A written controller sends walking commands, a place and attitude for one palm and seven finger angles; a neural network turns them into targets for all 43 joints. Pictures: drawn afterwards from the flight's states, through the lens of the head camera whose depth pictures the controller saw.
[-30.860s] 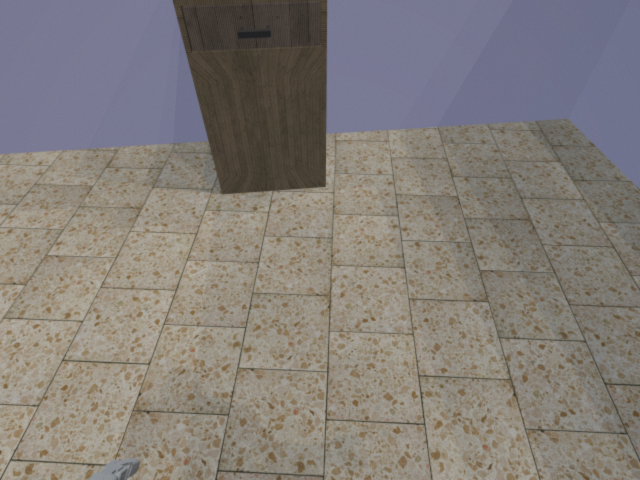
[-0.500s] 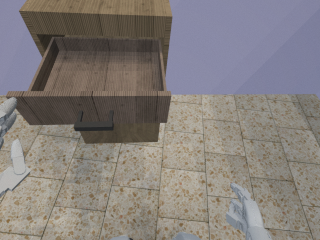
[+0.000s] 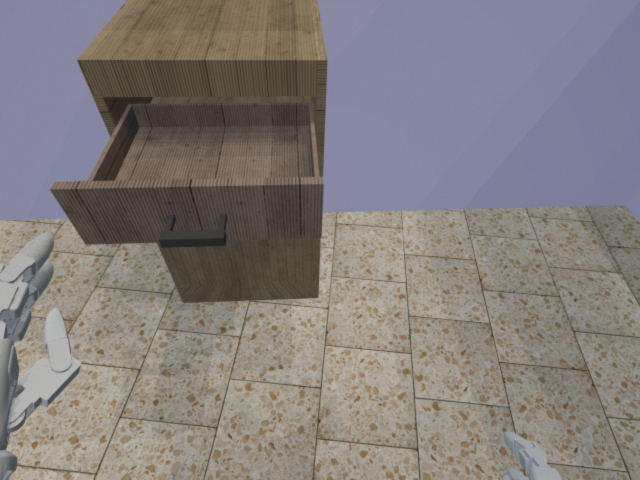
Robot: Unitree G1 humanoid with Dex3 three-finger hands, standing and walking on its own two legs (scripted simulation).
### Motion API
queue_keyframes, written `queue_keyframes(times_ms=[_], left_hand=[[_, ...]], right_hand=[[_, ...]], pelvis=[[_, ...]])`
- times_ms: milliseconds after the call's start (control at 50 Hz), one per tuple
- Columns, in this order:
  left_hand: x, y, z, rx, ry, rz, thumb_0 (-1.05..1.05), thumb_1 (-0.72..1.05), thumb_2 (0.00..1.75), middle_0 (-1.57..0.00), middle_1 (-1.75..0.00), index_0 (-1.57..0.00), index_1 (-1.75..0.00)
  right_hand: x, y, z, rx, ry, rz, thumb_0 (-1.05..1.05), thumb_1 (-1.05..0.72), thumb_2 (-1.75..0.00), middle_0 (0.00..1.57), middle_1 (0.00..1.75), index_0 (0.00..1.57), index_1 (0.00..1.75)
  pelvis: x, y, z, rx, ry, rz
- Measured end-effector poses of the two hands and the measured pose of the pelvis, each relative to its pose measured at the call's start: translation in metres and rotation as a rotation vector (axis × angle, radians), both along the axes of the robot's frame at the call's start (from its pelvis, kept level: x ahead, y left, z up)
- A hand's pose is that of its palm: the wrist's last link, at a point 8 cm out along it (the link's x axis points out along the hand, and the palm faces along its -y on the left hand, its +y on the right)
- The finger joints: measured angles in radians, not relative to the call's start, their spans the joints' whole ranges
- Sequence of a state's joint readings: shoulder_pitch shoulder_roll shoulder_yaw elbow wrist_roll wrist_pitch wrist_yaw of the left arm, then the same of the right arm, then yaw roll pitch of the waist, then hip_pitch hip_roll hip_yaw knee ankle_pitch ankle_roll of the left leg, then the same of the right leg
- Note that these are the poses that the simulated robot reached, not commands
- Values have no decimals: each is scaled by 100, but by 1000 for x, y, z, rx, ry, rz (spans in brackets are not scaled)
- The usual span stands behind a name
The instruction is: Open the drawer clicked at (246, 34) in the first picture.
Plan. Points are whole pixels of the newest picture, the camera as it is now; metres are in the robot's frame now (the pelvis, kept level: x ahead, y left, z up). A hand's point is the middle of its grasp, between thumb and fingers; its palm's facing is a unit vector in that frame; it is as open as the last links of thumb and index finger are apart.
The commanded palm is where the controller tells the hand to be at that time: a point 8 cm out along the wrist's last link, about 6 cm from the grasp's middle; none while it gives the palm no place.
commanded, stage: stop stepping back and stand still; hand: left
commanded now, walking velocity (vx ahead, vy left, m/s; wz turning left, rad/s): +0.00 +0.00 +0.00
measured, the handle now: (195, 229) +0.52 +0.24 -0.03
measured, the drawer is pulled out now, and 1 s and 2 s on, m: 0.30 0.30 0.30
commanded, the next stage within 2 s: let the arm hang, fingers relaxed in 0.72 s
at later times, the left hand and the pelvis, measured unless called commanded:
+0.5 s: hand (23, 380) +0.17 +0.26 +0.16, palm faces +0.35 -0.84 -0.41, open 7.5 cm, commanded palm +0.12 +0.30 +0.18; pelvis -0.02 +0.02 +0.00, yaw +0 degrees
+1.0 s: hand out of the picture +0.14 +0.25 -0.09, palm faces +0.01 -0.92 -0.38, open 7.4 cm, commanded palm none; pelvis -0.03 +0.03 -0.01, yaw -1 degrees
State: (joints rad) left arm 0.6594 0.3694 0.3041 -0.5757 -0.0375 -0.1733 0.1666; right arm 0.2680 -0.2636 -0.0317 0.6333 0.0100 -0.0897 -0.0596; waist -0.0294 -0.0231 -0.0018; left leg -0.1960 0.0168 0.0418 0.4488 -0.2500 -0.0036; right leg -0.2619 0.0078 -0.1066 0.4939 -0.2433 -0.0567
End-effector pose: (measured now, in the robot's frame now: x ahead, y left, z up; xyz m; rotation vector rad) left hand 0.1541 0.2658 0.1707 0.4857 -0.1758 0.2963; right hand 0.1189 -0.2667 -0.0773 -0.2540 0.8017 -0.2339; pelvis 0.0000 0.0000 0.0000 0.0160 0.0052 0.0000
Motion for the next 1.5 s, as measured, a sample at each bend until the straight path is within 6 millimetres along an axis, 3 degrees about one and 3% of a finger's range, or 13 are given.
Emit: queue_keyframes(times_ms=[160, 400, 600, 820, 860, 940, 980, 1020, 1100, 1180, 1280, 1380, 1500], left_hand=[[-15, 8, 19, 58, -61, -4, 2, 88, 90, -22, -30, -21, -30], [-20, 28, -5, -36, 23, 52, 2, 89, 90, -21, -30, -21, -30], [-14, 35, 8, -3, -16, 17, 2, 89, 90, -21, -30, -21, -30], [-12, 37, 1, -7, 27, 12, 2, 89, 90, -21, -30, -21, -30], [-5, 40, -25, 15, 104, -8, 1, 89, 90, -21, -30, -21, -30], [0, 49, -142, -121, 572, 68, 1, 89, 90, -21, -30, -20, -30], [-17, 40, -199, -191, 814, 98, 1, 90, 90, -20, -29, -20, -30], [-43, 22, -243, -257, 1011, 101, 1, 90, 90, -20, -29, -20, -30], [-101, -20, -298, -392, 1278, 86, 2, 90, 90, -20, -29, -20, -30], [-139, -24, -313, -459, 1362, 171, 0, 98, 90, -21, -30, -21, -30], [-175, -16, -311, -456, 1456, 237, 0, 96, 90, -21, -30, -20, -30], [-196, -10, -304, -439, 1512, 294, 0, 93, 90, -21, -29, -20, -30], [-198, -12, -301, -435, 1518, 313, 1, 91, 90, -20, -29, -20, -30]], right_hand=[[18, 27, 6, 62, -95, 41, 1, -90, -90, 20, 30, 20, 30], [24, 68, 8, 99, -83, 108, 1, -90, -90, 21, 30, 20, 30], [17, 71, 9, 79, -63, 92, 1, -90, -90, 21, 30, 20, 30], [13, 65, 7, 65, -44, 63, 1, -90, -90, 21, 30, 20, 30], [14, 62, -3, 80, -36, 105, 1, -90, -90, 21, 30, 20, 30], [3, 51, -32, 101, 62, 108, 1, -90, -90, 21, 30, 20, 30], [-10, 46, -42, 108, 105, 79, 1, -90, -90, 21, 30, 20, 30], [-28, 42, -47, 107, 159, 50, 1, -90, -90, 21, 30, 20, 30], [-74, 34, -50, 87, 310, -3, 1, -90, -90, 21, 30, 20, 30], [-121, 32, -50, 80, 475, -33, 1, -91, -90, 20, 30, 20, 30], [-161, 38, -56, 113, 595, -68, 1, -91, -90, 20, 30, 20, 30], [-182, 52, -65, 168, 640, -88, 1, -91, -90, 20, 30, 20, 30], [-192, 71, -71, 225, 656, -96, 1, -91, -90, 20, 30, 20, 30]], pelvis=[[-8, 4, 0, -20, -14, -4], [-15, 19, 4, -23, -17, -9], [-16, 29, 5, -26, -11, -10], [-15, 31, 5, -26, -4, -13], [-17, 33, 2, -25, 7, 3], [-25, 36, -6, -12, 10, -2], [-27, 34, -8, -4, 3, -13], [-29, 30, -9, -1, -8, -19], [-31, 21, -7, -1, -29, -17], [-32, 13, -3, -12, -36, -8], [-33, 11, 1, -20, -38, -5], [-32, 11, 3, -20, -40, -9], [-32, 12, 4, -18, -43, -15]])
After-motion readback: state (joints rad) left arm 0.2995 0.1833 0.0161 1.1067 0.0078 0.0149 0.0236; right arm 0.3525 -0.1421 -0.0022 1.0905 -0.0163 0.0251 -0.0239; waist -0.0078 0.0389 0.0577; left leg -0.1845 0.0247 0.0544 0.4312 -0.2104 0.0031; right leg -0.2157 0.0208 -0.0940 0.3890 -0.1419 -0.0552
